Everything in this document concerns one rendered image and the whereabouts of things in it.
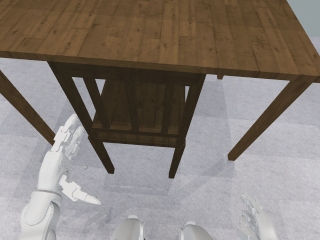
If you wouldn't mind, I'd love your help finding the robot left hand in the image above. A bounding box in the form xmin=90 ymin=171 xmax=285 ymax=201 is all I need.
xmin=37 ymin=113 xmax=102 ymax=206

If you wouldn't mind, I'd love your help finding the robot right hand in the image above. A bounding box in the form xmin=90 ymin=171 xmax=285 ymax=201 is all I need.
xmin=237 ymin=193 xmax=278 ymax=240

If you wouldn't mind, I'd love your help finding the robot left shin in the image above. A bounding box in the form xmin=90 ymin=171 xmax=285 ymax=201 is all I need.
xmin=128 ymin=215 xmax=138 ymax=219

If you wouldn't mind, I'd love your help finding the chair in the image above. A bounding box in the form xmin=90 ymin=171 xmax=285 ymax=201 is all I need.
xmin=47 ymin=55 xmax=207 ymax=179

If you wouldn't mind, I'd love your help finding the table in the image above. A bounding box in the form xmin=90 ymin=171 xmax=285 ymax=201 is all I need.
xmin=0 ymin=0 xmax=320 ymax=161

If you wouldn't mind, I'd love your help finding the robot shin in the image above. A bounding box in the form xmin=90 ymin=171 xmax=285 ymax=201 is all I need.
xmin=128 ymin=215 xmax=138 ymax=219
xmin=185 ymin=221 xmax=196 ymax=225

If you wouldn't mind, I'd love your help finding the left robot forearm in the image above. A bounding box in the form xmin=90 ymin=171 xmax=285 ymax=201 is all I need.
xmin=18 ymin=190 xmax=63 ymax=240

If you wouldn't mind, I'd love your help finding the robot right shin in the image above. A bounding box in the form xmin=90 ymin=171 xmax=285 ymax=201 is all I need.
xmin=185 ymin=221 xmax=196 ymax=225

